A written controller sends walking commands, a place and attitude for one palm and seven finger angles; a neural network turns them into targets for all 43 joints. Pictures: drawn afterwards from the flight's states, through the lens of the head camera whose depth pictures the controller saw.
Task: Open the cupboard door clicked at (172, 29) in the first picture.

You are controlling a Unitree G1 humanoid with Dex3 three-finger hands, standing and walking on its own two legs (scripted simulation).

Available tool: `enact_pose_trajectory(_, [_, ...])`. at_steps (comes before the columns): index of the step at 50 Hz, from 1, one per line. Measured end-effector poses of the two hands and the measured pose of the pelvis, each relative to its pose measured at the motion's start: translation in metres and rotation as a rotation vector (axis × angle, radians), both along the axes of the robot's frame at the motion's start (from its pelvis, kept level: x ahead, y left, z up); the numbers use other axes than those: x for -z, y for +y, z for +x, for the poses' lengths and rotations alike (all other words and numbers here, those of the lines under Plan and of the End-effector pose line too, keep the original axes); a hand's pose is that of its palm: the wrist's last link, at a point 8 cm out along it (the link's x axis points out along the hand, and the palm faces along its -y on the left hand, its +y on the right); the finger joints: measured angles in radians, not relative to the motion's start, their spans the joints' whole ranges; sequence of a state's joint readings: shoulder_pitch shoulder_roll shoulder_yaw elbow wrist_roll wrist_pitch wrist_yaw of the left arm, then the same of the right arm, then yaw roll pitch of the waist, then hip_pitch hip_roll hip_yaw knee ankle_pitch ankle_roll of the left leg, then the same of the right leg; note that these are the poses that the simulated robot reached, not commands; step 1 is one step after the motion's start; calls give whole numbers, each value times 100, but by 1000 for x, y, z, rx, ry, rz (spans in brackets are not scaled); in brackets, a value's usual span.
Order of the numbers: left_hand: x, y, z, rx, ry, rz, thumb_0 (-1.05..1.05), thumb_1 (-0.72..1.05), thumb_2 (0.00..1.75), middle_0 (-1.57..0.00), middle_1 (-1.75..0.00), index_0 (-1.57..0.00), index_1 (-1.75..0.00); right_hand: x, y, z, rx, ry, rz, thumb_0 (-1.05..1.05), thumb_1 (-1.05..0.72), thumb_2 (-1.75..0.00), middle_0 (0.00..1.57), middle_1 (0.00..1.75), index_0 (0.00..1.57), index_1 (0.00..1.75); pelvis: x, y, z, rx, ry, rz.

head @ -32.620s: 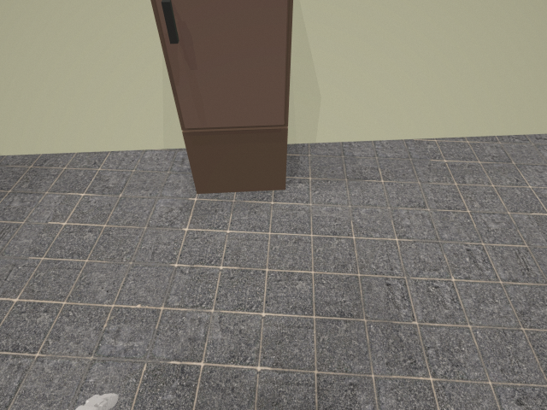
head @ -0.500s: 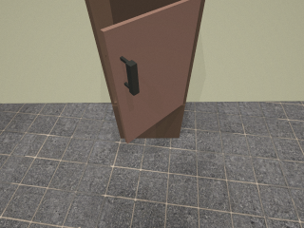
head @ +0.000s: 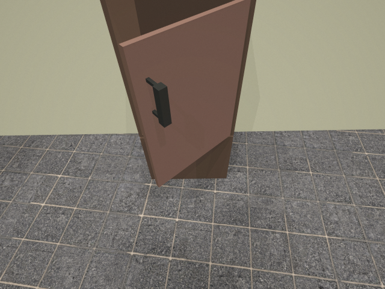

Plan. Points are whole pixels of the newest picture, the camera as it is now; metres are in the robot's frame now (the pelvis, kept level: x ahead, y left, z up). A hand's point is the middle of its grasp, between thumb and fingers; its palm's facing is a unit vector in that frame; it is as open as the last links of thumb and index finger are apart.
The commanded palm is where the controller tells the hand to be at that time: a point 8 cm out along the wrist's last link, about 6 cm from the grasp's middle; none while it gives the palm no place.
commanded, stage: walk to a spot facing it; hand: left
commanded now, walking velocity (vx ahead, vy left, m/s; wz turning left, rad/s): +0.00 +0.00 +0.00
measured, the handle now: (157, 102) +0.54 +0.13 +0.08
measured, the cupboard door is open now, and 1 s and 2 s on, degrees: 41 41 41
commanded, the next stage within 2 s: none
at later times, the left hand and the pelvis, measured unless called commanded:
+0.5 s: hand out of the picture +0.08 +0.19 -0.18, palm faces -0.16 -0.96 -0.22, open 7.4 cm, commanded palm none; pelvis -0.02 +0.00 -0.01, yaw -12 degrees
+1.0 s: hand out of the picture +0.12 +0.15 -0.19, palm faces -0.41 -0.88 -0.23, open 7.4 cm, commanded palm none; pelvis -0.03 -0.01 -0.02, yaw -29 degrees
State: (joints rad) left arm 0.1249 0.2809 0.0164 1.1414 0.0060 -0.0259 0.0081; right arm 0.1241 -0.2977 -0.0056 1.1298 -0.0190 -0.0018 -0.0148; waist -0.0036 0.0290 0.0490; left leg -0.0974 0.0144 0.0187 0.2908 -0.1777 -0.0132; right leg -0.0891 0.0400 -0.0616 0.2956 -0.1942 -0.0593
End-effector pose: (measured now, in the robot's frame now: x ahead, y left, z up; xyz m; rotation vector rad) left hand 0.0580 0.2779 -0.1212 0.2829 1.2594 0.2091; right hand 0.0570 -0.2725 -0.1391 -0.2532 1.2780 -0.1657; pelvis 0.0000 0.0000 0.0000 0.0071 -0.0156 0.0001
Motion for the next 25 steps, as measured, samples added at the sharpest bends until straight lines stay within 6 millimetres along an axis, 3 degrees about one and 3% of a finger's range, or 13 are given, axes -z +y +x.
enact_pose_trajectory(6, [2, -5, 8, 10, -9, -5, 1, 91, 90, -21, -30, -20, -30, -1, -3, -2, 19, -6, -10, 1, -91, -90, 20, 30, 20, 30, 1, -2, 1, 20, 2, -1])
enact_pose_trajectory(11, [12, -17, 6, 30, 26, -32, 1, 91, 90, -21, -30, -20, -30, 4, 5, -17, 80, -7, 1, 0, -91, -90, 20, 30, 20, 30, 5, -1, -2, 68, 3, -7])
enact_pose_trajectory(20, [32, -32, 8, 103, 75, -102, 1, 91, 90, -21, -30, -20, -30, 11, 26, -75, 207, 45, 12, 0, -91, -90, 20, 30, 20, 30, 14, 7, -15, 153, 11, 4])
enact_pose_trajectory(25, [26, -41, 22, 147, 63, -97, 1, 91, 90, -21, -30, -20, -30, 17, 29, -112, 252, 92, 30, 0, -91, -90, 20, 30, 20, 30, 14, 3, -23, 206, 14, 10])
